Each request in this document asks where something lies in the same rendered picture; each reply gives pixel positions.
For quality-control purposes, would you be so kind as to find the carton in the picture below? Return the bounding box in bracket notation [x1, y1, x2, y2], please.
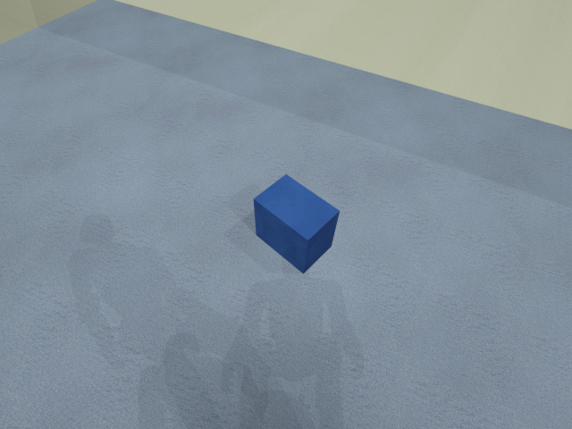
[254, 174, 340, 273]

